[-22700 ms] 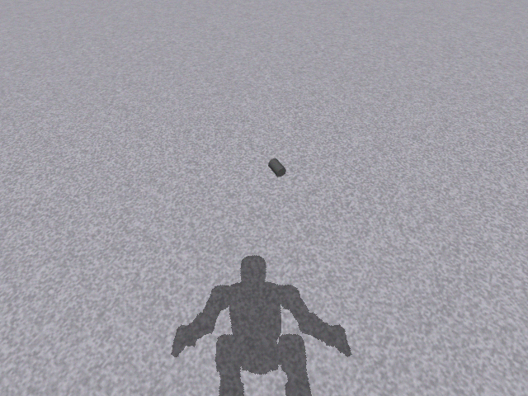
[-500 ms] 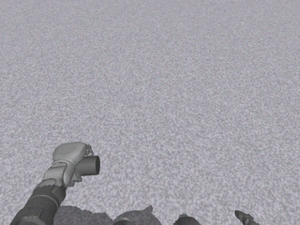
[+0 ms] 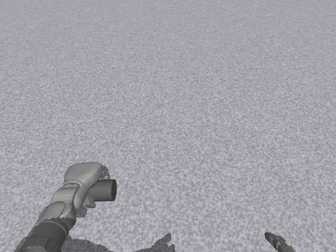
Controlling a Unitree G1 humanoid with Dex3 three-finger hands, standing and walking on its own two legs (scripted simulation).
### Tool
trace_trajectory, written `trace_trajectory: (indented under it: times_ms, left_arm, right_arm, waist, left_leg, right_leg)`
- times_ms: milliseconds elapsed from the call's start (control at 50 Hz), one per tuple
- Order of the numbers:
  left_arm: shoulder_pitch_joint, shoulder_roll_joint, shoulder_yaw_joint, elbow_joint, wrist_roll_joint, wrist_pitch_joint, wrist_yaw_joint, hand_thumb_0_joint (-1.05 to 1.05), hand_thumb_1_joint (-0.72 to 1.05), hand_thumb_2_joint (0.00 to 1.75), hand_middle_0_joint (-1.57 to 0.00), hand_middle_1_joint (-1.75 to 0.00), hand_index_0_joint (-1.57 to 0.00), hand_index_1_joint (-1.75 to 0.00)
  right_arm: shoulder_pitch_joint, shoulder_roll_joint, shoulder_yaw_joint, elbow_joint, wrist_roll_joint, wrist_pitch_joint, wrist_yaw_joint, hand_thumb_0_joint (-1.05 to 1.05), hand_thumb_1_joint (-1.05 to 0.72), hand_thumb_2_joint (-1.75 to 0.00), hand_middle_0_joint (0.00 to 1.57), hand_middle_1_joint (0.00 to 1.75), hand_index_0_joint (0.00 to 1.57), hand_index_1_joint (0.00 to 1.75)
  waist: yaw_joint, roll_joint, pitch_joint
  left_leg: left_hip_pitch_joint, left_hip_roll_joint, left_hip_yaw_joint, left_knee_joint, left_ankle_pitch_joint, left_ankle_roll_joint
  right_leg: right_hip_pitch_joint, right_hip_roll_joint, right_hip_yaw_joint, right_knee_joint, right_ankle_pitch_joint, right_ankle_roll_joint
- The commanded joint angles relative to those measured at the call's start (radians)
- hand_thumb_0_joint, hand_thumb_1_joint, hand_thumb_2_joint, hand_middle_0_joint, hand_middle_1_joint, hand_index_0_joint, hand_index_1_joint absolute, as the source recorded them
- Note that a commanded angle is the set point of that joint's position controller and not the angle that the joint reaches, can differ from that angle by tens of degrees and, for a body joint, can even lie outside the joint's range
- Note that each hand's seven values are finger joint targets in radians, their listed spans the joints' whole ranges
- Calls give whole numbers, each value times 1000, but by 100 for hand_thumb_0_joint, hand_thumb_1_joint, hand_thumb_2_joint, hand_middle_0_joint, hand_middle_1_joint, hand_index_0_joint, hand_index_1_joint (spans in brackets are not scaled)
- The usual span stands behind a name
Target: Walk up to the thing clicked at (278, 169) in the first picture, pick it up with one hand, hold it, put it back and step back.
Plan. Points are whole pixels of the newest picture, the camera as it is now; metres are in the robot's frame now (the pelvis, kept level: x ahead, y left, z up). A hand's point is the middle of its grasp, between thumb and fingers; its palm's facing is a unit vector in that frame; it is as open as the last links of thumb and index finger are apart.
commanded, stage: hold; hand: left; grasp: from above
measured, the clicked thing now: (97, 190) +0.31 +0.21 -0.09
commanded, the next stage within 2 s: crouch in 1.48 s
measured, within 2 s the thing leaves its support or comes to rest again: neither
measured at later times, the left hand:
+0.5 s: hand (88, 192) +0.28 +0.22 -0.04, palm faces -0.48 -0.03 -0.88, open 8.5 cm
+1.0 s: hand (87, 192) +0.28 +0.21 -0.02, palm faces -0.47 -0.03 -0.88, open 8.5 cm
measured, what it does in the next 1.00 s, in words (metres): stands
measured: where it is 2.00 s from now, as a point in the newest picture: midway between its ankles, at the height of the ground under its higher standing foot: outside the picture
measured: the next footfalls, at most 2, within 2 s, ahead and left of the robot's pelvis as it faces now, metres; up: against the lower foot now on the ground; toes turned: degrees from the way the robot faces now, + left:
none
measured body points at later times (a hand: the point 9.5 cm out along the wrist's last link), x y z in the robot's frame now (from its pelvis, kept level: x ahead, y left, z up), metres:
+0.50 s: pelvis -0.01 +0.00 +0.01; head +0.01 -0.02 +0.46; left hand +0.31 +0.22 +0.01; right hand +0.12 -0.26 -0.11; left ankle +0.01 +0.12 -0.72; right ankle +0.01 -0.14 -0.72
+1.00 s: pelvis -0.01 +0.00 +0.01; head +0.00 -0.03 +0.46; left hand +0.30 +0.21 +0.03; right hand +0.13 -0.26 -0.10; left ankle +0.01 +0.12 -0.72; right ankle +0.01 -0.14 -0.72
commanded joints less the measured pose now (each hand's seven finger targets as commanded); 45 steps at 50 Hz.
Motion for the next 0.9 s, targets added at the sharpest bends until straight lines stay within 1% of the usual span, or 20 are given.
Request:
trace_trajectory:
  times_ms: [0,20,120,220,340,360,380,400,460,480,520,600,640,660,740,780,800,820,840,880]
  left_arm:
    - [-309,229,120,-232,-13,-13,20,0,81,50,-119,-27,-119,-28]
    - [-312,217,107,-240,-11,-14,14,0,79,49,-117,-29,-117,-29]
    - [-341,239,133,-276,-3,-15,23,0,81,53,-119,-30,-119,-31]
    - [-369,232,128,-296,-5,-9,34,0,83,56,-120,-32,-120,-32]
    - [-331,206,104,-269,-11,3,14,0,82,56,-120,-32,-119,-33]
    - [-362,210,103,-295,-18,0,11,0,84,55,-120,-32,-120,-33]
    - [-344,231,122,-288,-17,0,9,0,83,54,-120,-31,-120,-32]
    - [-330,213,108,-278,-21,0,4,0,82,53,-119,-32,-119,-32]
    - [-318,227,124,-281,-20,-3,-5,0,83,51,-119,-31,-120,-31]
    - [-332,212,103,-302,-21,-5,-10,0,84,50,-120,-31,-120,-31]
    - [-334,237,125,-289,-24,-7,-15,0,84,52,-120,-32,-120,-32]
    - [-335,222,116,-303,-27,-14,-21,0,84,52,-122,-31,-121,-32]
    - [-348,248,141,-321,-27,-16,-16,0,84,51,-119,-33,-120,-32]
    - [-346,229,120,-321,-19,-16,-18,0,83,53,-120,-32,-120,-32]
    - [-328,232,126,-314,-17,-13,-14,0,84,55,-123,-30,-122,-31]
    - [-361,239,129,-332,-24,-14,-15,0,86,56,-123,-34,-123,-34]
    - [-359,217,109,-352,-26,-12,-19,0,86,53,-121,-34,-122,-33]
    - [-345,232,123,-345,-21,-8,-22,0,85,53,-122,-32,-122,-32]
    - [-354,237,125,-342,-23,-8,-23,0,85,54,-123,-31,-122,-31]
    - [-362,222,113,-364,-30,-7,-28,0,85,53,-121,-33,-121,-33]
  right_arm:
    - [-39,-145,-45,-134,7,-27,-13,0,-89,-89,20,30,20,30]
    - [-38,-138,-41,-134,6,-26,-14,0,-89,-89,20,30,20,30]
    - [-46,-141,-39,-144,7,-22,-17,0,-89,-89,20,30,20,30]
    - [-55,-145,-41,-145,9,-22,-17,0,-89,-89,20,30,20,30]
    - [-68,-140,-37,-146,10,-20,-19,0,-89,-90,20,30,20,30]
    - [-67,-143,-38,-146,10,-21,-19,0,-89,-89,20,30,20,30]
    - [-74,-142,-37,-148,11,-22,-20,0,-89,-90,20,30,20,30]
    - [-77,-141,-34,-150,10,-23,-20,0,-89,-89,20,30,20,30]
    - [-89,-134,-30,-157,13,-24,-23,0,-89,-90,20,30,20,30]
    - [-91,-134,-28,-159,13,-24,-23,0,-89,-90,20,30,20,30]
    - [-95,-137,-27,-158,13,-23,-26,0,-89,-90,20,30,20,30]
    - [-107,-130,-23,-167,15,-23,-27,0,-90,-90,20,30,20,30]
    - [-105,-134,-24,-162,14,-22,-29,0,-90,-90,20,30,20,30]
    - [-105,-129,-20,-164,13,-23,-28,0,-90,-90,20,30,20,30]
    - [-117,-130,-19,-166,16,-22,-31,0,-90,-90,20,30,20,30]
    - [-121,-131,-20,-164,15,-22,-32,0,-89,-90,20,30,20,30]
    - [-119,-128,-18,-168,16,-23,-31,0,-89,-90,20,30,20,30]
    - [-124,-129,-20,-166,17,-22,-32,0,-90,-90,20,30,20,30]
    - [-125,-133,-20,-163,16,-22,-32,0,-89,-90,20,30,20,30]
    - [-131,-128,-19,-170,17,-22,-33,0,-90,-90,20,30,20,30]
  waist:
    - [11,6,-265]
    - [6,19,-268]
    - [12,9,-278]
    - [10,27,-276]
    - [10,-7,-249]
    - [8,-3,-260]
    - [22,12,-252]
    - [14,-2,-235]
    - [25,-13,-233]
    - [17,-8,-235]
    - [21,-14,-224]
    - [23,-20,-209]
    - [27,1,-234]
    - [25,5,-228]
    - [27,-12,-211]
    - [27,-1,-223]
    - [23,10,-224]
    - [33,15,-220]
    - [27,9,-225]
    - [27,4,-227]
  left_leg:
    - [183,-33,2,-105,269,4]
    - [185,-35,5,-103,278,5]
    - [201,-32,4,-113,285,7]
    - [232,-31,10,-133,263,5]
    - [236,-32,12,-154,250,11]
    - [239,-27,5,-159,244,9]
    - [236,-30,7,-165,232,9]
    - [231,-29,6,-170,217,10]
    - [228,-35,13,-177,217,14]
    - [235,-34,12,-179,220,14]
    - [233,-34,12,-184,217,16]
    - [239,-36,15,-200,187,17]
    - [255,-34,12,-201,204,14]
    - [256,-34,15,-203,209,14]
    - [260,-37,17,-212,198,17]
    - [272,-36,16,-216,198,14]
    - [278,-33,14,-220,197,13]
    - [277,-33,16,-223,203,13]
    - [285,-33,15,-224,202,12]
    - [291,-34,15,-227,203,12]
  right_leg:
    - [103,53,-34,-101,220,-42]
    - [98,52,-30,-100,230,-43]
    - [108,53,-28,-108,237,-43]
    - [110,53,-28,-125,214,-42]
    - [122,51,-27,-146,206,-40]
    - [127,54,-32,-148,196,-39]
    - [137,53,-31,-155,182,-40]
    - [131,53,-30,-160,169,-39]
    - [151,49,-24,-171,173,-38]
    - [151,49,-22,-172,176,-38]
    - [156,48,-25,-182,171,-37]
    - [157,46,-22,-196,143,-37]
    - [170,49,-23,-193,154,-38]
    - [169,48,-22,-193,161,-40]
    - [171,44,-21,-209,152,-38]
    - [171,46,-23,-211,149,-39]
    - [173,48,-23,-210,149,-40]
    - [178,48,-23,-212,153,-41]
    - [177,48,-24,-214,152,-40]
    - [184,48,-23,-218,154,-40]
